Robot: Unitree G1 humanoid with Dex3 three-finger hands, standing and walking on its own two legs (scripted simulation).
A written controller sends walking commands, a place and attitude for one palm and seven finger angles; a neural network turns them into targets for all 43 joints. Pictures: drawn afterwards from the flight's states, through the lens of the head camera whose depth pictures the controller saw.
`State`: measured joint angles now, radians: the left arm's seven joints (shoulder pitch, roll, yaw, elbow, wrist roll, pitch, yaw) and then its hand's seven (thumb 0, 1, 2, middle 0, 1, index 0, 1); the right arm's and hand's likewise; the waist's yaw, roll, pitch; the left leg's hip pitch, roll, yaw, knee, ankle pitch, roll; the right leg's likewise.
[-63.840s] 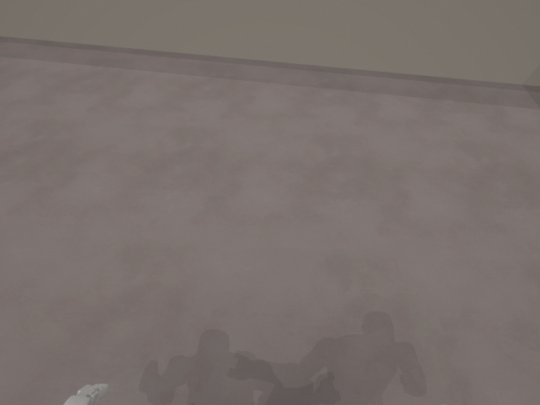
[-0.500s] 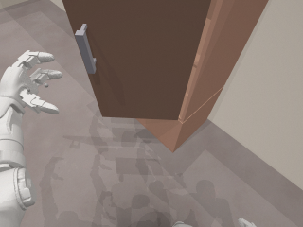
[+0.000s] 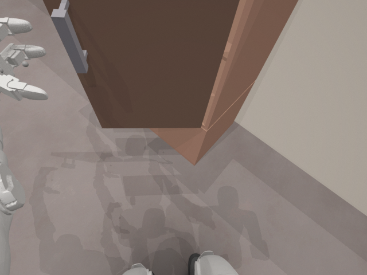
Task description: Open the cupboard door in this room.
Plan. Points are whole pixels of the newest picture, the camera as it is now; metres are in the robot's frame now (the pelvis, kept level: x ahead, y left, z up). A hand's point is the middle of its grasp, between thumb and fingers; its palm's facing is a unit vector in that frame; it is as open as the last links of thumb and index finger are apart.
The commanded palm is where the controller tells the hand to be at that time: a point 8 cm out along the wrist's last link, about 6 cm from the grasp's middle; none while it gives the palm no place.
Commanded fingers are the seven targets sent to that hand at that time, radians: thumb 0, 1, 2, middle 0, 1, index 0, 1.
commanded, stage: move the hooked fingers beside the handle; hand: left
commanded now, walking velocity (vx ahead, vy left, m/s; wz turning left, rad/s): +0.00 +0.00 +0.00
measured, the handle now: (74, 38) +0.60 +0.19 +0.11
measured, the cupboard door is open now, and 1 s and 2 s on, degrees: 44 44 44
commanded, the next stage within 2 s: slide the fingers in behind the handle in 1.36 s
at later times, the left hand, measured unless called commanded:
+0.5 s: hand (35, 53) +0.54 +0.26 +0.12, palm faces -0.04 -1.00 +0.01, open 14.0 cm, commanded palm +0.52 +0.30 +0.12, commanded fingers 0.00 -0.50 0.30 -0.30 -1.20 -0.30 -1.20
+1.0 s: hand (43, 54) +0.54 +0.24 +0.12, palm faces -0.01 -1.00 -0.02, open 14.0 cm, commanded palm +0.52 +0.29 +0.12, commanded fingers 0.00 -0.50 0.30 -0.30 -1.20 -0.30 -1.20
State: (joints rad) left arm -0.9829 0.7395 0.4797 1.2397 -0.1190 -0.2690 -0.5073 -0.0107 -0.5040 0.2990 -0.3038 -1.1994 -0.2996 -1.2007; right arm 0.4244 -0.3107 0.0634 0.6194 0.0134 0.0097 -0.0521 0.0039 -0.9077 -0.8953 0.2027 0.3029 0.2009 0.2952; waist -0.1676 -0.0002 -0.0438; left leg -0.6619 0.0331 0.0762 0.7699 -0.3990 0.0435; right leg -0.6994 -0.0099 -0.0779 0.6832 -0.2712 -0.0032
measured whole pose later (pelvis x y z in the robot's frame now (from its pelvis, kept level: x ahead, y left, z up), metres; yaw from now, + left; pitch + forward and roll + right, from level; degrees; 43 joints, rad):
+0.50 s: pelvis +0.02 +0.00 +0.00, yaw -1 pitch +21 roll -3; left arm -1.02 0.80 0.53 1.26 -0.08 -0.23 -0.51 -0.01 -0.50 0.30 -0.30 -1.20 -0.30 -1.20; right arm 0.48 -0.30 0.07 0.59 0.00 0.10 -0.02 0.00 -0.91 -0.90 0.20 0.30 0.20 0.30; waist -0.21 0.02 -0.07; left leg -0.72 0.06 0.08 0.80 -0.44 0.04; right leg -0.75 0.01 -0.07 0.68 -0.29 0.00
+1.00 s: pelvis +0.01 +0.00 -0.01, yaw +0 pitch +20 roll -3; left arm -1.05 0.74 0.48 1.26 -0.06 -0.27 -0.43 -0.01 -0.50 0.30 -0.30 -1.20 -0.30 -1.20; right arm 0.40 -0.30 0.07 0.57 0.00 0.07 -0.03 0.00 -0.91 -0.90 0.20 0.30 0.20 0.30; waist -0.20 0.02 -0.06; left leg -0.73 0.05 0.06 0.83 -0.44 0.03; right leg -0.76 0.01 -0.09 0.72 -0.30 -0.01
